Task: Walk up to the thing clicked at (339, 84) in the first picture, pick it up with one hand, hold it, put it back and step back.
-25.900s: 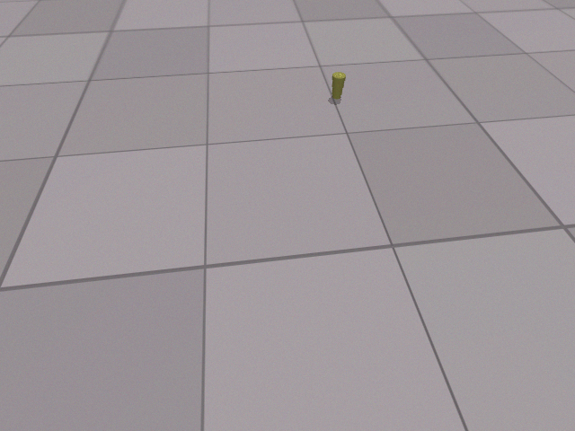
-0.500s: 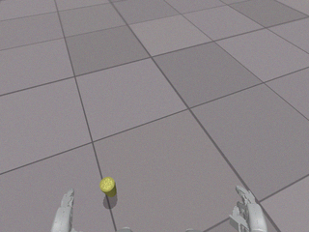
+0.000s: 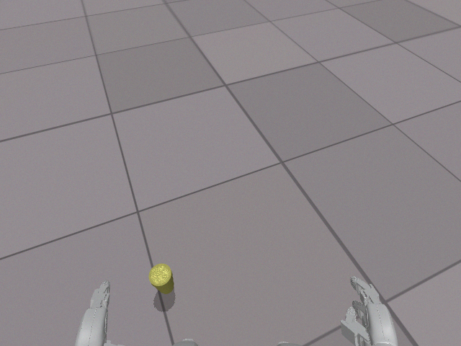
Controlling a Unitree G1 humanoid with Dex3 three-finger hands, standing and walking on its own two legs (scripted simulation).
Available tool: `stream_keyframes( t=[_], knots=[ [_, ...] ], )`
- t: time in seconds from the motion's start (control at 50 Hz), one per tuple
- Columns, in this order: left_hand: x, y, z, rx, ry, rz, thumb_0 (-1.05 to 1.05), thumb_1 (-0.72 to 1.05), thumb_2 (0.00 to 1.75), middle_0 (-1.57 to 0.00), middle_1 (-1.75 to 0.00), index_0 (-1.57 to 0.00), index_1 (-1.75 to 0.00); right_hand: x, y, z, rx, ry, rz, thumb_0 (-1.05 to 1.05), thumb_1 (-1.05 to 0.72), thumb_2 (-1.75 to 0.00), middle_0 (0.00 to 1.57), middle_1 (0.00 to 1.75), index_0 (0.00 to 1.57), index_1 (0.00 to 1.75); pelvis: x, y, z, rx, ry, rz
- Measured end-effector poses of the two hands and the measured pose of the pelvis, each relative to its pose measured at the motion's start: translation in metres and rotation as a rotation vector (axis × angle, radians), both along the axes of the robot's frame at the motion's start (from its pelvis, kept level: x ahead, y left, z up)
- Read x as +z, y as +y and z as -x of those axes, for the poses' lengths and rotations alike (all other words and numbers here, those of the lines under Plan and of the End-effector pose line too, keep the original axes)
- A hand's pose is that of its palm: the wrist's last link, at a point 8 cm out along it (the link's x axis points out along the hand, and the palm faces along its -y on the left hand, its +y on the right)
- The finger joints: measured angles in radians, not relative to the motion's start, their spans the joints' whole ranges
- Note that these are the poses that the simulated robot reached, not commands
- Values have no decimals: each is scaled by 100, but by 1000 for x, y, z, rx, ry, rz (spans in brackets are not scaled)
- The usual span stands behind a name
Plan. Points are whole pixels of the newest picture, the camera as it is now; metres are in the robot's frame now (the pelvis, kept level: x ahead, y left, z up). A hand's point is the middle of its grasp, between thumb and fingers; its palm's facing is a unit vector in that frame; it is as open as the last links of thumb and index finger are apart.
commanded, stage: home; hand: left
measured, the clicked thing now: (163, 281) +0.44 +0.27 -0.65
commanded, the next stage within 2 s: stand in 0.02 s
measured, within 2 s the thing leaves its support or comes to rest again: neither
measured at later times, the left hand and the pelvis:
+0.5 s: hand (127, 337) +0.16 +0.19 -0.08, palm faces +0.02 -0.95 -0.32, open 11.0 cm; pelvis +0.00 +0.00 +0.00, yaw +0 degrees
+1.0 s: hand out of the picture +0.05 +0.26 -0.11, palm faces +0.00 -0.94 -0.35, open 7.4 cm; pelvis +0.00 +0.01 +0.05, yaw +1 degrees
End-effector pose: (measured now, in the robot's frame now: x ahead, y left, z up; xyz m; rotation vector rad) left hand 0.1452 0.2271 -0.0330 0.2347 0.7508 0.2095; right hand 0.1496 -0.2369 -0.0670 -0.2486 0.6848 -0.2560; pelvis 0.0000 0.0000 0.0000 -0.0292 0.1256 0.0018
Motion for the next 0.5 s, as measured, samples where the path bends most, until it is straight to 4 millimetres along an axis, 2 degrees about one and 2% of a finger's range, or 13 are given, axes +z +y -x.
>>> stream_keyframes(
  t=[0.16,0.24,0.32,0.44,0.5],
  knots=[
    [0,3,0,-3,-3,-2,-1,-55,5,-6,-5,-6,-6,0,3,2,-2,0,1,1,-90,-90,20,31,21,30,0,3,0,-2,0,1],
    [1,4,0,-2,-5,-5,-1,-49,12,-10,-11,-10,-12,0,4,2,0,0,-1,1,-90,-90,20,30,21,30,0,4,0,-2,-1,1],
    [0,4,1,-2,-5,-5,-1,-32,29,-15,-19,-15,-20,-1,5,2,3,0,-3,1,-90,-90,20,30,21,30,0,4,1,-2,-1,2],
    [0,3,1,-4,-5,-5,-1,7,62,-19,-26,-19,-27,-1,5,2,5,-1,-3,1,-90,-90,20,30,21,30,-1,3,1,-2,1,1],
    [-14,10,-1,-83,15,-39,-1,29,74,-20,-28,-20,-28,-11,1,5,104,116,32,1,-90,-90,20,30,21,30,3,2,4,4,-44,-13]
  ],
)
